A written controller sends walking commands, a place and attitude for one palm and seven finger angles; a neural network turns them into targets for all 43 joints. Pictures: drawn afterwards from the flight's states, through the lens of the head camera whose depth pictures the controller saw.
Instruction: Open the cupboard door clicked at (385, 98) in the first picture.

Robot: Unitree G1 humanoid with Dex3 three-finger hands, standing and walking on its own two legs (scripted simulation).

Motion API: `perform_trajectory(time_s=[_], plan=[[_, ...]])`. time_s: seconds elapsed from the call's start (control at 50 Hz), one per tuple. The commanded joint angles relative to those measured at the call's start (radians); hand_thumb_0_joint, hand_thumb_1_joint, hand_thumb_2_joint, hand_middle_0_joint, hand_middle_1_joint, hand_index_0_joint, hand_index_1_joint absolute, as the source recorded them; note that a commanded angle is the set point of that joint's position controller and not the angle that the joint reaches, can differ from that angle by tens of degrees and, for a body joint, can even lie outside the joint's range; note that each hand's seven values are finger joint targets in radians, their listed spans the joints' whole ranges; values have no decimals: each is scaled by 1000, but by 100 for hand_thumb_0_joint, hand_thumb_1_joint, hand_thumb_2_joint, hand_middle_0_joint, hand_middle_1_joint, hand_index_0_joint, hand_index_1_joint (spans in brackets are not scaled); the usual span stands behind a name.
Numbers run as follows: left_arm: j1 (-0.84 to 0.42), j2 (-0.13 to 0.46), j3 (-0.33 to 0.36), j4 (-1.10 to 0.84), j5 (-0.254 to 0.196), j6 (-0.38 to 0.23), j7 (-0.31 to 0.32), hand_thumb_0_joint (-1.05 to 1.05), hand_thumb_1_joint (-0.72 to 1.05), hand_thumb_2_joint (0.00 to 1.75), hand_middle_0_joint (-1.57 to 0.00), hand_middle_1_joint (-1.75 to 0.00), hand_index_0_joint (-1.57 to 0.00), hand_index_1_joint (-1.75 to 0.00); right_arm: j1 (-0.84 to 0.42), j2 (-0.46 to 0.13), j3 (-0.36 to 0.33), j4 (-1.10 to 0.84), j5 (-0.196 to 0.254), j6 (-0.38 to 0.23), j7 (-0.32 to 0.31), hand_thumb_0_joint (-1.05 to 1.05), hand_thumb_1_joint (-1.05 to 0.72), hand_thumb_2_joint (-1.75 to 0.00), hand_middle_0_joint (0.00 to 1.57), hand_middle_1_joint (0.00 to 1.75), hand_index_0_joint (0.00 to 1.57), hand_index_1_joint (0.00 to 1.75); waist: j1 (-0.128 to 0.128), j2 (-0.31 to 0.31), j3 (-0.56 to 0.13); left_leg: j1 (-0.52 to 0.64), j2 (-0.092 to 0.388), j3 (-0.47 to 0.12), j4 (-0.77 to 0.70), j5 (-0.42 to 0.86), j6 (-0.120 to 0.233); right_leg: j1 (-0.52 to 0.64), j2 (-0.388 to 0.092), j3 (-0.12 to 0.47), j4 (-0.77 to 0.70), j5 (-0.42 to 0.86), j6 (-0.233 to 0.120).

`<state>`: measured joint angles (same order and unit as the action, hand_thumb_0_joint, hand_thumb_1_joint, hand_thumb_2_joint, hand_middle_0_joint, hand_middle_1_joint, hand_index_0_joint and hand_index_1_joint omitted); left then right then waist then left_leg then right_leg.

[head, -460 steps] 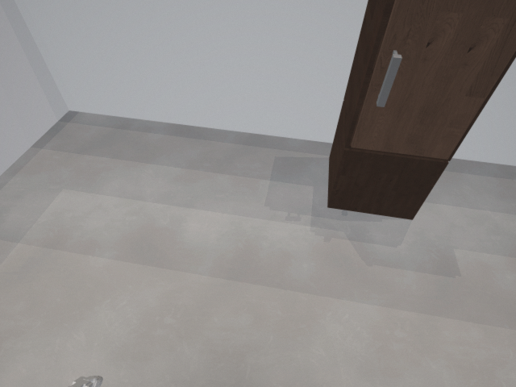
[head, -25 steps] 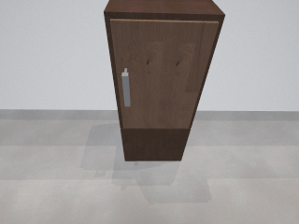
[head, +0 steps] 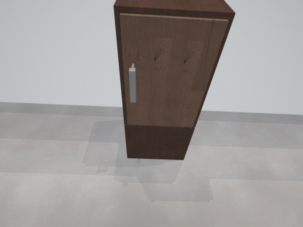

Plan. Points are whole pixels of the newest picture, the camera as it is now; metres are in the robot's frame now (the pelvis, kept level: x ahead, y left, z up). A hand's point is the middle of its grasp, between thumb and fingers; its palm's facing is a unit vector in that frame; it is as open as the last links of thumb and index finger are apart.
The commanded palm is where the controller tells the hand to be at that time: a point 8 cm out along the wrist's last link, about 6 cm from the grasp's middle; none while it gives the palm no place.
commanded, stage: look again from close up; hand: left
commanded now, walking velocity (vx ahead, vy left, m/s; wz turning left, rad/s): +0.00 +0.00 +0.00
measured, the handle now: (133, 83) +0.69 +0.13 -0.03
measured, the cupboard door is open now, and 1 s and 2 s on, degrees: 0 0 0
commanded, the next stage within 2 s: shuffle to correct the standing spot in 0.44 s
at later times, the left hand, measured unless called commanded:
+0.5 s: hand out of the picture -0.02 +0.12 -0.17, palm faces +0.04 -0.99 -0.14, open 7.4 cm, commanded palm none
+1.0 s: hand out of the picture +0.05 +0.11 -0.18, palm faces +0.02 -0.99 -0.16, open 7.4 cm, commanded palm none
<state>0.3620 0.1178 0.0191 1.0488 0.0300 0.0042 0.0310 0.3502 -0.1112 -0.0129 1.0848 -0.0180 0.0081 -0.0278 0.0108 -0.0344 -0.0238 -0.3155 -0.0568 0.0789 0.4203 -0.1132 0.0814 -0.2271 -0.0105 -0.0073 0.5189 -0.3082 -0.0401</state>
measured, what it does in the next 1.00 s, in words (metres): shifts its weight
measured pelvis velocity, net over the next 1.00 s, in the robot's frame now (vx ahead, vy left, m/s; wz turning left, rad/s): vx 0.09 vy -0.05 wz -0.04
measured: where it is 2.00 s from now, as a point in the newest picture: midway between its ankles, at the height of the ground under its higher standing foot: outside the picture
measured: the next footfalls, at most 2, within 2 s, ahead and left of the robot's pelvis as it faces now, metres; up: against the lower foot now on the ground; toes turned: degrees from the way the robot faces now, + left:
left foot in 1.32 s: +0.28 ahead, +0.00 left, +0.00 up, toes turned +6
right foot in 1.68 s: +0.21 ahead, -0.26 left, +0.00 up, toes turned -1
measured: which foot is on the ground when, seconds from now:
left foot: down 0.00-1.00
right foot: down 0.00-1.00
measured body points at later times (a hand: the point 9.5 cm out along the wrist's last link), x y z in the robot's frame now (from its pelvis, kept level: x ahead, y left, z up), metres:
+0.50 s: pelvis +0.01 -0.03 +0.00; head +0.01 -0.03 +0.45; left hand -0.02 +0.17 -0.16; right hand +0.00 -0.24 -0.16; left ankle +0.07 +0.07 -0.74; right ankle -0.01 -0.12 -0.74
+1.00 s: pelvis +0.09 -0.05 -0.01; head +0.11 -0.06 +0.44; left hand +0.05 +0.16 -0.17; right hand +0.07 -0.27 -0.17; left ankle +0.07 +0.07 -0.74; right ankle -0.01 -0.12 -0.73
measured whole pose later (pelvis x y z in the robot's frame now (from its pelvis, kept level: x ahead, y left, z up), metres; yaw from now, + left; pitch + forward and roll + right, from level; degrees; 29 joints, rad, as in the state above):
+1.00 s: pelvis +0.09 -0.05 -0.01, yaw -2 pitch +2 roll +2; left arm 0.41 0.12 0.03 1.09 0.03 -0.02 0.01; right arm 0.33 -0.13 -0.01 1.09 -0.02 -0.05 -0.04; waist 0.00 -0.03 -0.01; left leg -0.27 0.01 0.08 0.58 -0.34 0.01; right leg -0.18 0.03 -0.04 0.63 -0.44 -0.05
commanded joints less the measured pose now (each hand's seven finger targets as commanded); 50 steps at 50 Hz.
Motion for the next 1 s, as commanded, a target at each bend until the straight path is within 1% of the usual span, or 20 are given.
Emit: perform_trajectory(time_s=[0.0, 0.02, 0.08, 0.12, 0.22, 0.32, 0.4, 0.52, 0.58, 0.62, 0.68, 0.72, 0.78, 0.84, 0.86, 0.88, 0.92, 0.94, 0.96, 0.98], plan=[[151, 56, 6, 18, -5, -16, 2, 0, 90, 90, -20, -30, -20, -30, -6, -127, -24, -51, -1, -30, -2, 0, -90, -90, 20, 30, 20, 30, 10, 80, 68, -11, 180, -253, -245, -324, -39, 11, -51, 47, -124, 21, -20], [139, 61, 5, 17, -6, -21, 2, 0, 90, 90, -20, -30, -20, -30, -6, -128, -23, -46, 0, -30, -1, 0, -90, -90, 20, 30, 20, 30, 5, 43, 58, 19, 177, -243, -219, -292, -39, -1, -54, 55, -137, 34, -18], [101, 64, -1, 8, -7, -26, 3, 0, 90, 90, -20, -30, -20, -30, 10, -120, -20, -34, 3, -25, 0, 0, -90, -90, 20, 30, 20, 30, -17, -2, 83, 63, 164, -211, -171, -238, -44, -62, -72, 81, -185, -10, -17], [90, 64, -4, 6, -8, -25, 3, 0, 90, 90, -20, -30, -20, -30, 12, -121, -17, -28, 2, -22, 0, 0, -90, -90, 20, 30, 20, 30, -23, 30, 107, 61, 162, -203, -166, -256, -47, -94, -74, 92, -201, -55, -15], [91, 76, -7, 9, -11, -28, 2, 0, 90, 90, -20, -30, -20, -30, 14, -120, -10, -24, 2, -19, 2, 0, -90, -90, 20, 30, 20, 30, -27, 18, 112, 74, 148, -179, -124, -217, -51, -119, -81, 116, -228, -97, -18], [86, 77, -12, 13, -14, -34, 3, 0, 90, 90, -20, -30, -20, -30, 20, -112, -2, -17, 4, -26, 0, 0, -90, -90, 20, 30, 20, 30, -29, 19, 108, 89, 145, -161, -93, -141, -52, -106, -89, 127, -235, -51, -21], [86, 77, -16, 18, -16, -36, 4, 0, 90, 90, -20, -30, -20, -30, 16, -108, 3, -8, 5, -28, -2, 0, -90, -90, 20, 30, 20, 30, -25, 25, 124, 85, 148, -154, -88, -113, -54, -95, -89, 123, -234, -16, -21], [85, 79, -18, 17, -18, -37, 6, 0, 90, 90, -20, -30, -20, -30, 19, -104, 7, 0, 5, -32, -4, 0, -90, -90, 20, 30, 20, 30, -19, 32, 116, 85, 147, -149, -85, -85, -55, -63, -88, 122, -229, 15, -20], [98, 80, -11, 22, -14, -34, 0, 0, 90, 90, -20, -30, -20, -30, 30, -115, 2, 6, -1, -34, -4, 0, -90, -90, 20, 30, 20, 30, -15, 6, 104, 80, 148, -143, -64, -199, -51, -58, -75, 121, -216, -95, -30], [100, 83, -1, 14, -11, -29, -5, 0, 90, 90, -20, -30, -20, -30, 25, -112, -3, -2, -5, -33, -1, 0, -90, -90, 20, 30, 20, 30, -10, 7, 134, 30, 145, -140, -53, -278, -46, -70, -78, 134, -216, -176, -40], [112, 85, 8, 7, -10, -27, -11, 0, 90, 90, -20, -30, -20, -30, 19, -107, -7, -14, -7, -35, 0, 0, -90, -90, 20, 30, 20, 30, -7, 5, 161, -11, 138, -129, -16, -300, -41, -78, -81, 159, -217, -225, -58], [117, 85, 12, 5, -11, -31, -14, 0, 90, 90, -20, -30, -20, -30, 18, -100, -6, -20, -7, -43, 0, 0, -90, -90, 20, 30, 20, 30, -7, 10, 169, -17, 137, -119, 1, -275, -38, -72, -87, 163, -204, -195, -68], [132, 79, 15, 8, -10, -36, -17, 0, 90, 90, -20, -30, -20, -30, 18, -100, -9, -25, -4, -54, -1, 0, -90, -90, 20, 30, 20, 30, -5, 27, 170, -6, 150, -122, 19, -227, -28, -61, -80, 149, -169, -114, -73], [141, 70, 18, 12, -8, -43, -19, 0, 90, 90, -20, -30, -20, -30, 40, -119, -13, -18, -2, -68, -8, 0, -90, -90, 20, 30, 20, 30, -14, 67, 110, 78, 193, -151, 14, -95, 0, -48, -53, 93, -73, 43, -60], [146, 67, 18, 12, -8, -46, -19, 0, 90, 90, -20, -30, -20, -30, 56, -133, -15, -12, -1, -72, -10, 0, -90, -90, 20, 30, 20, 30, -15, 100, 75, 123, 222, -185, 9, -43, 23, -55, -40, 60, -21, 84, -49], [145, 64, 17, 11, -6, -48, -18, 0, 90, 90, -20, -30, -20, -30, 72, -150, -21, -9, 0, -73, -15, 0, -90, -90, 20, 30, 20, 30, -21, 111, 62, 164, 256, -236, 9, 16, 55, -87, -21, 33, 39, 99, -38], [142, 50, 18, 4, -4, -52, -18, 0, 90, 90, -20, -30, -20, -30, 94, -179, -32, -5, -3, -70, -22, 0, -90, -90, 20, 30, 20, 30, -22, 153, 47, 226, 330, -335, -13, 81, 123, -167, 3, -21, 136, 13, -16], [129, 44, 18, -2, -3, -52, -20, 0, 90, 90, -20, -30, -20, -30, 90, -185, -35, -8, -4, -65, -23, 0, -90, -90, 20, 30, 20, 30, -18, 161, 57, 223, 351, -357, -14, 92, 138, -186, 5, -35, 130, -63, -9], [127, 41, 21, -6, -2, -52, -21, 0, 90, 90, -20, -30, -20, -30, 73, -180, -36, -13, -3, -61, -22, 0, -90, -90, 20, 30, 20, 30, -8, 141, 67, 173, 346, -345, 2, 84, 134, -144, -2, -34, 74, -91, -5], [147, 44, 24, 1, -1, -52, -24, 0, 90, 90, -20, -30, -20, -30, 34, -172, -35, -26, -1, -59, -21, 0, -90, -90, 20, 30, 20, 30, 14, 93, 77, 80, 305, -286, 55, 75, 103, -41, -14, -22, -14, -30, -8]])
